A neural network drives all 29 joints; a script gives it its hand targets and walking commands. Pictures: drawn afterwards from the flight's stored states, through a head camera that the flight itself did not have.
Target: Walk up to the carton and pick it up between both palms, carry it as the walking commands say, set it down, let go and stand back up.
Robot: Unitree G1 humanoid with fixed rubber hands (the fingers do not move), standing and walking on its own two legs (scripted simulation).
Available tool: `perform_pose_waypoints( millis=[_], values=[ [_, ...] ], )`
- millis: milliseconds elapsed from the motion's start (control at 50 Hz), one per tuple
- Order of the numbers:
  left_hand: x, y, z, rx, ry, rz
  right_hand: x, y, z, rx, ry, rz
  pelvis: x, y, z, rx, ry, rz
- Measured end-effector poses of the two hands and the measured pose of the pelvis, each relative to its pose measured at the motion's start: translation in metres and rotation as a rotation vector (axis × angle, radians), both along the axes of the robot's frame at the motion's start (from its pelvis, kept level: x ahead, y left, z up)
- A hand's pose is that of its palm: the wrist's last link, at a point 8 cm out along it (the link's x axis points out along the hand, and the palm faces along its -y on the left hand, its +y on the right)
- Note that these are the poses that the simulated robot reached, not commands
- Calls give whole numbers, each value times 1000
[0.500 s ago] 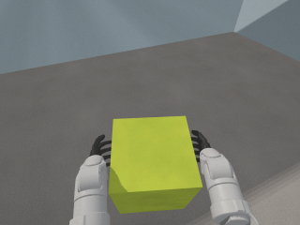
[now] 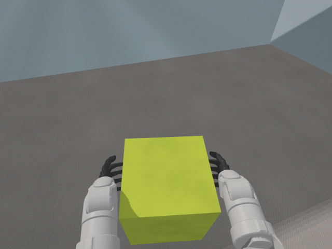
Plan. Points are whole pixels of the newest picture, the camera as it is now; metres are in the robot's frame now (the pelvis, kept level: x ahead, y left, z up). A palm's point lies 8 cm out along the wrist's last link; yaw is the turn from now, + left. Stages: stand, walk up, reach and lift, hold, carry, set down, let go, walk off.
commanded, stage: set down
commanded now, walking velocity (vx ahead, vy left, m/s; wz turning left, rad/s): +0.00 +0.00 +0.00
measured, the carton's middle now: (165, 192) +0.30 +0.06 -0.05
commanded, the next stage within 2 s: none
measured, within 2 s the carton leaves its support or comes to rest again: neither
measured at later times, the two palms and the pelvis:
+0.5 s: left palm (110, 194) +0.28 +0.21 -0.05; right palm (215, 190) +0.33 -0.08 -0.05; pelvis +0.00 +0.00 -0.01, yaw +1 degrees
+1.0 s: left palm (112, 200) +0.30 +0.23 -0.14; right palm (205, 194) +0.36 -0.06 -0.13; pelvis -0.04 +0.02 -0.07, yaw +0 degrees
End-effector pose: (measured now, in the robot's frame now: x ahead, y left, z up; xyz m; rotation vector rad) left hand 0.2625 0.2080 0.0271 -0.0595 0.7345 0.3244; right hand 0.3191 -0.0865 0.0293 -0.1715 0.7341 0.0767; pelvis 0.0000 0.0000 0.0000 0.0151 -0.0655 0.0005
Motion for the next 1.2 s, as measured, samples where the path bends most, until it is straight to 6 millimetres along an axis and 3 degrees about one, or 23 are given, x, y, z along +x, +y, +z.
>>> perform_pose_waypoints(
  millis=[100,260,560,880,1200],
  values=[
    [0,7,-12,-8,8,12,2,7,-14,5,14,2,5,-3,0,-6,18,22],
    [6,0,-35,-24,16,-9,5,-1,-36,9,27,-17,10,-2,-2,-12,71,16],
    [12,11,-88,-7,32,29,14,12,-94,18,45,-11,-10,6,-16,-32,266,19],
    [30,20,-142,-2,5,13,33,20,-141,17,16,-17,-36,19,-50,-47,496,8],
    [45,27,-202,6,10,31,57,29,-201,29,21,19,-46,23,-97,-41,681,5]
  ],
)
